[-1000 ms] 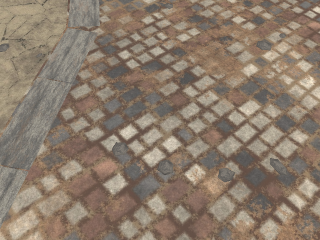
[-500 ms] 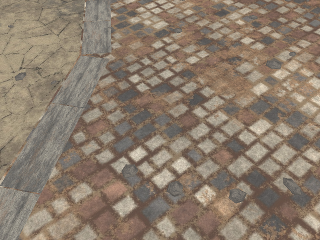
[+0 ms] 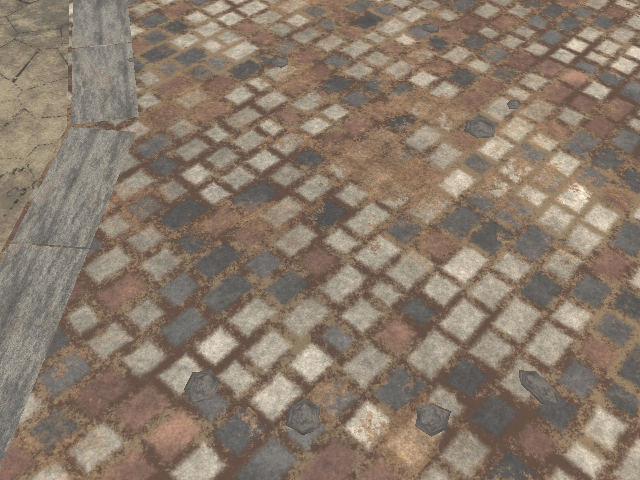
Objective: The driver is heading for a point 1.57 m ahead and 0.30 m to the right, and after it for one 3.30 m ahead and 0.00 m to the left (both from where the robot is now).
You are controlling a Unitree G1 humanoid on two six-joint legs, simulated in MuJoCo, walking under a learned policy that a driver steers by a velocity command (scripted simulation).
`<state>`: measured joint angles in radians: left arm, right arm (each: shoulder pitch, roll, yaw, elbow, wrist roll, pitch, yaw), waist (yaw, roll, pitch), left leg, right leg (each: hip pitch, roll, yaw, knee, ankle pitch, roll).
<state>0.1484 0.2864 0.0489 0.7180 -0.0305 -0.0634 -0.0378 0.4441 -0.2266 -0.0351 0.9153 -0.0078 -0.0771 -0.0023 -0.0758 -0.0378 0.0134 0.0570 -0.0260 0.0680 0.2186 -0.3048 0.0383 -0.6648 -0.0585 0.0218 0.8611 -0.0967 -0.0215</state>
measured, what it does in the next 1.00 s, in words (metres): walks ahead, turning right: right foot, then left foot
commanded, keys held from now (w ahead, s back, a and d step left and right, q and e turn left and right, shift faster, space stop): w+e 0.48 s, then w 0.52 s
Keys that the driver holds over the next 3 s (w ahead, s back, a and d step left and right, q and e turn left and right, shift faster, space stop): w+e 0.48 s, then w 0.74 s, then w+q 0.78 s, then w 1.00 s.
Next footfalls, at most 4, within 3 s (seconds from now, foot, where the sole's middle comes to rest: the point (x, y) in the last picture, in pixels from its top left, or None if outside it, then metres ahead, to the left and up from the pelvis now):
0.18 right None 0.29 -0.13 -0.78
0.68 left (297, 431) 0.59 0.01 -0.78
1.18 right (435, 352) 0.76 -0.33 -0.78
1.74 left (360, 240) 1.11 -0.19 -0.78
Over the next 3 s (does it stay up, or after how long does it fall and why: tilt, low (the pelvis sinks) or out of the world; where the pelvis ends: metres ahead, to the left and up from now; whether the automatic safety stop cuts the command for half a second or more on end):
stays up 1.61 -0.22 0.01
